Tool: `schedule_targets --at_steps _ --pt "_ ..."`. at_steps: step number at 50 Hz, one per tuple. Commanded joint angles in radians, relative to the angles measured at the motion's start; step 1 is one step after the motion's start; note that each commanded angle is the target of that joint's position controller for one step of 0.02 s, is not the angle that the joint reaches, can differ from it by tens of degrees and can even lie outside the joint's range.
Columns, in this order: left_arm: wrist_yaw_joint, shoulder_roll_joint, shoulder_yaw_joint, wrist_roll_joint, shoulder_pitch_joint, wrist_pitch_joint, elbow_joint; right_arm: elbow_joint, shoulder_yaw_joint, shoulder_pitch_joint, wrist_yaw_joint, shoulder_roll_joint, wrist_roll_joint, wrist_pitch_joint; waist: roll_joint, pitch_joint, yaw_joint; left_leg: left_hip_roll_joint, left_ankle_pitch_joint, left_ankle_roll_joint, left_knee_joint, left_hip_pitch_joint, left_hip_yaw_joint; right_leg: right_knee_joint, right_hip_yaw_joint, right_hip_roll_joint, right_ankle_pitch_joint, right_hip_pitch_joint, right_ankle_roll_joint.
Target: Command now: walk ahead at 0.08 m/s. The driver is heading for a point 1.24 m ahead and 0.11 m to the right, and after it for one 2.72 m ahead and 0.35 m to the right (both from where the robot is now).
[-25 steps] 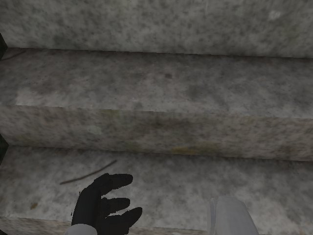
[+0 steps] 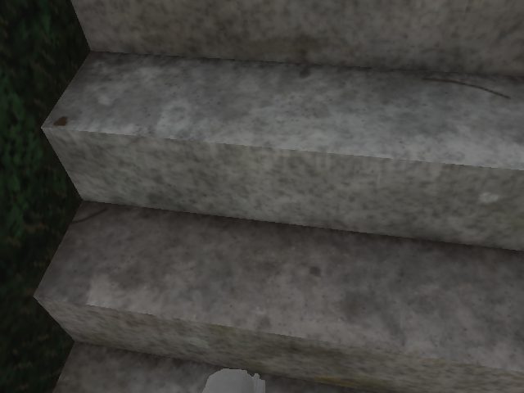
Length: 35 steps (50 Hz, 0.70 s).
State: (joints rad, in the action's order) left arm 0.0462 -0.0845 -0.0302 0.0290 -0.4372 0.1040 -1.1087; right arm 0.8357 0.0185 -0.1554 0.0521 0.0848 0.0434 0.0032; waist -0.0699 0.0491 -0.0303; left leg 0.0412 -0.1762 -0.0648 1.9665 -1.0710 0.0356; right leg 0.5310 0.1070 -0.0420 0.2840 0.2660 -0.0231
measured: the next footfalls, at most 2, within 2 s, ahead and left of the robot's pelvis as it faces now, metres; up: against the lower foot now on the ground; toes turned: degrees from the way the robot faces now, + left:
left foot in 0.22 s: +0.09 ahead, +0.19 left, +0.00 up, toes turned +8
right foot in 0.52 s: +0.08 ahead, -0.03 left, +0.00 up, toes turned -1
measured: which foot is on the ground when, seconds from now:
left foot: up 0.00-0.20, down 0.22-1.00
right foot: down 0.00-0.22, up 0.24-0.50, down 0.52-1.00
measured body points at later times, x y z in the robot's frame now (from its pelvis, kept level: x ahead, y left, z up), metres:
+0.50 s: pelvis +0.06 +0.08 +0.01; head +0.06 +0.09 +0.46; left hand +0.13 +0.29 -0.14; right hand +0.16 -0.13 -0.12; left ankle +0.05 +0.18 -0.74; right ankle +0.03 -0.03 -0.71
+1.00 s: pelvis +0.02 +0.07 +0.01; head +0.02 +0.07 +0.46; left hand +0.01 +0.27 -0.15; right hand -0.02 -0.15 -0.15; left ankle +0.05 +0.19 -0.73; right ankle +0.04 -0.03 -0.73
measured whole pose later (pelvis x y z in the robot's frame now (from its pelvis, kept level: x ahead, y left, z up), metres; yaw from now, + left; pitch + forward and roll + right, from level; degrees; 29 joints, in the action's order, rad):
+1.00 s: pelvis +0.02 +0.07 +0.01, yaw +1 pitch -1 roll +0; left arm 0.06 -0.12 0.02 0.01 -0.35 0.00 -1.03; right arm 1.04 -0.04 -0.40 0.06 0.13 0.01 0.01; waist -0.01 0.01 0.00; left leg -0.06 -0.16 -0.01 0.41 -0.23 -0.12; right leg 0.38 0.05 0.04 0.17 0.19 -0.05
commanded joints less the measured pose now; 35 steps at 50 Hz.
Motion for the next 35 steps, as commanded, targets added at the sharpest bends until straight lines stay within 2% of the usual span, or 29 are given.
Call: schedule_targets --at_steps 1,2,3,5,6,7,8,9,10,11,12,13,14,15,16,17,18,19,20,22,23,24,26,27,28,29,31,32,35 --pt "0.029 -0.096 -0.023 0.007 -0.058 0.003 0.054 -0.082 0.017 0.082 -0.016 0.033 0.0 0.01 0.133 -0.019 0.017 -0.089 -0.009 0.026 -0.148 -0.094 0.017 -0.188 -0.23 -0.245 -0.253 -0.221 -0.203" --pt "0.041 -0.094 -0.017 0.0 -0.022 0.004 0.075 -0.089 0.012 0.087 -0.022 0.021 -0.007 0.018 0.157 -0.026 0.02 -0.11 0.005 0.033 -0.212 -0.021 -0.014 -0.196 -0.213 -0.243 -0.344 -0.184 -0.213" --pt "0.047 -0.1 -0.019 0.008 0.008 0.008 0.093 -0.073 0.008 0.062 -0.022 0.0 -0.011 0.025 0.187 -0.055 0.025 -0.113 -0.016 0.035 -0.211 0.044 -0.026 -0.194 -0.214 -0.257 -0.447 -0.176 -0.228" --pt "0.045 -0.106 -0.017 0.012 0.085 0.008 0.129 -0.073 -0.002 0.029 -0.033 0.002 -0.012 0.027 0.194 -0.078 0.055 -0.177 -0.007 0.037 -0.558 0.207 -0.034 -0.189 -0.142 -0.23 -0.559 -0.171 -0.179" --pt "0.044 -0.117 -0.016 0.01 0.152 0.009 0.158 -0.082 -0.015 0.048 -0.039 -0.007 -0.034 0.02 0.234 -0.07 0.058 -0.175 -0.011 0.038 -0.834 0.391 -0.056 -0.204 -0.075 -0.203 -0.63 -0.077 -0.145" --pt "0.039 -0.151 -0.026 0.004 0.143 0.009 0.168 -0.077 -0.019 0.035 -0.036 0.001 -0.052 0.012 0.255 -0.094 0.038 -0.141 -0.02 0.031 -1.044 0.545 -0.101 -0.233 -0.08 -0.205 -0.688 -0.057 -0.143" --pt "0.031 -0.194 -0.042 0.0 0.081 -0.001 0.152 -0.057 -0.008 -0.02 -0.026 0.025 -0.068 0.006 0.281 -0.138 0.028 -0.098 -0.001 0.025 -1.215 0.65 -0.124 -0.196 -0.117 -0.224 -0.747 -0.133 -0.15" --pt "0.015 -0.214 -0.052 -0.019 0.08 -0.02 0.141 -0.031 0.002 -0.142 -0.016 0.043 -0.059 -0.015 0.231 -0.178 0.077 -0.054 0.152 0.023 -1.44 0.751 -0.166 -0.066 -0.071 -0.178 -0.889 -0.234 -0.126" --pt "0.003 -0.231 -0.065 -0.045 0.069 -0.037 0.144 0.0 0.011 -0.166 -0.013 0.086 -0.048 -0.048 0.162 -0.173 0.071 -0.019 0.31 0.051 -1.71 0.761 -0.206 0.063 -0.03 -0.103 -0.88 -0.372 -0.087" --pt "-0.001 -0.207 -0.068 -0.052 0.03 -0.052 0.148 0.016 0.017 -0.163 -0.013 0.11 -0.033 -0.072 0.144 -0.149 0.032 -0.074 0.374 0.067 -1.817 0.873 -0.164 0.152 -0.083 -0.11 -0.56 -0.283 -0.074" --pt "-0.002 -0.09 -0.049 -0.052 -0.094 -0.063 0.163 0.057 0.026 -0.197 -0.012 0.169 -0.014 -0.079 -0.123 -0.207 -0.052 -0.303 1.261 0.022 -1.518 1.186 0.029 0.298 -0.077 -0.074 0.053 0.025 -0.022" --pt "-0.022 -0.013 -0.031 -0.084 -0.135 -0.081 0.131 0.057 -0.005 -0.254 -0.013 0.1 -0.024 -0.07 -0.186 -0.272 -0.005 -0.427 1.687 -0.127 -1.448 1.278 0.131 0.437 -0.113 -0.034 0.233 0.185 0.01" --pt "-0.032 -0.019 -0.033 -0.086 -0.095 -0.092 0.112 0.04 -0.022 -0.274 -0.011 0.061 -0.015 -0.067 -0.113 -0.291 0.039 -0.443 1.534 -0.192 -1.516 1.153 0.135 0.609 -0.15 -0.036 0.23 0.155 0.04" --pt "-0.038 -0.01 -0.033 -0.068 -0.012 -0.099 0.135 0.021 -0.025 -0.188 -0.006 0.075 -0.003 -0.065 -0.118 -0.234 0.027 -0.412 1.338 -0.207 -1.557 1.042 0.097 0.719 -0.156 -0.026 0.2 0.16 0.061" --pt "-0.04 0.0 -0.031 -0.041 0.062 -0.108 0.156 0.017 -0.027 -0.133 0.006 0.093 -0.004 -0.063 -0.106 -0.166 0.009 -0.381 1.251 -0.212 -1.572 0.942 0.057 0.822 -0.163 -0.021 0.179 0.169 0.068" --pt "-0.041 -0.015 -0.035 -0.023 0.085 -0.12 0.168 0.012 -0.031 -0.092 0.017 0.106 -0.012 -0.063 -0.109 -0.133 -0.016 -0.347 1.182 -0.212 -1.577 0.878 0.007 0.909 -0.16 -0.004 0.153 0.166 0.068" --pt "-0.043 -0.044 -0.037 -0.014 0.094 -0.125 0.174 0.005 -0.038 -0.071 0.024 0.088 -0.013 -0.06 -0.054 -0.113 -0.027 -0.321 1.069 -0.198 -1.593 0.85 -0.031 0.899 -0.151 0.009 0.106 0.164 0.069" --pt "-0.039 -0.068 -0.035 -0.007 0.111 -0.131 0.195 -0.003 -0.033 -0.059 0.023 0.097 -0.01 -0.064 -0.016 -0.087 -0.033 -0.284 0.969 -0.161 -1.608 0.859 -0.084 0.739 -0.124 0.011 0.086 0.164 0.072" --pt "-0.034 -0.07 -0.028 -0.002 0.118 -0.137 0.203 -0.003 -0.035 -0.04 0.02 0.092 -0.014 -0.066 -0.036 -0.078 -0.045 -0.25 0.932 -0.128 -1.611 0.879 -0.117 0.583 -0.098 0.012 0.071 0.136 0.063" --pt "-0.017 -0.061 -0.008 -0.012 0.138 -0.149 0.215 0.002 -0.038 -0.05 0.023 0.088 -0.029 -0.062 -0.129 -0.072 -0.021 -0.218 0.823 -0.096 -1.633 0.96 -0.135 0.257 -0.056 0.04 0.131 0.086 0.032" --pt "-0.005 -0.058 -0.001 -0.014 0.136 -0.147 0.208 0.021 -0.04 -0.094 0.024 0.08 -0.032 -0.051 -0.17 -0.089 -0.002 -0.243 0.804 -0.104 -1.624 1.009 -0.098 0.16 -0.049 0.048 0.164 0.068 0.009" --pt "0.01 -0.057 0.003 -0.007 0.093 -0.139 0.197 0.025 -0.034 -0.103 0.031 0.096 -0.039 -0.038 -0.174 -0.077 -0.016 -0.262 0.768 -0.102 -1.573 1.007 -0.079 0.016 -0.064 0.021 0.113 0.038 -0.008" --pt "0.026 -0.083 0.015 -0.006 0.056 -0.115 0.177 0.038 -0.01 -0.148 0.021 0.127 -0.052 -0.032 -0.015 -0.086 0.004 -0.261 0.393 -0.059 -1.528 0.905 -0.043 -0.199 -0.107 -0.009 -0.195 -0.09 -0.031" --pt "0.027 -0.1 0.02 -0.002 0.08 -0.102 0.2 0.034 -0.005 -0.161 0.004 0.123 -0.053 -0.03 0.053 -0.112 0.03 -0.232 0.075 -0.024 -1.533 0.829 -0.032 -0.189 -0.185 -0.087 -0.388 -0.154 -0.043" --pt "0.026 -0.088 0.034 0.001 0.148 -0.094 0.23 0.039 -0.003 -0.186 -0.008 0.108 -0.053 -0.025 0.119 -0.109 0.07 -0.214 -0.088 -0.005 -1.593 0.795 -0.022 -0.159 -0.218 -0.132 -0.502 -0.167 -0.075" --pt "0.018 -0.078 0.038 0.002 0.202 -0.091 0.232 0.07 -0.015 -0.2 -0.005 0.087 -0.053 -0.02 0.196 -0.067 0.074 -0.208 -0.098 0.004 -1.653 0.829 -0.025 -0.169 -0.23 -0.128 -0.316 -0.057 -0.095" --pt "0.013 -0.067 0.045 -0.009 0.155 -0.08 0.204 0.074 -0.01 -0.136 0.002 0.141 -0.038 -0.01 0.16 -0.001 0.031 -0.193 -0.059 0.012 -1.64 0.858 -0.046 -0.247 -0.239 -0.11 -0.145 0.004 -0.087" --pt "0.017 -0.08 0.044 -0.007 0.137 -0.078 0.193 0.084 -0.009 -0.144 0.002 0.142 -0.039 -0.008 0.182 0.002 0.032 -0.195 -0.059 0.011 -1.645 0.86 -0.042 -0.259 -0.24 -0.104 -0.126 -0.008 -0.088" --pt "0.017 -0.097 0.039 -0.011 0.112 -0.077 0.179 0.112 -0.019 -0.175 -0.002 0.108 -0.039 -0.01 0.139 0.001 0.025 -0.194 -0.071 0.009 -1.657 0.849 -0.047 -0.274 -0.242 -0.097 -0.047 -0.024 -0.088"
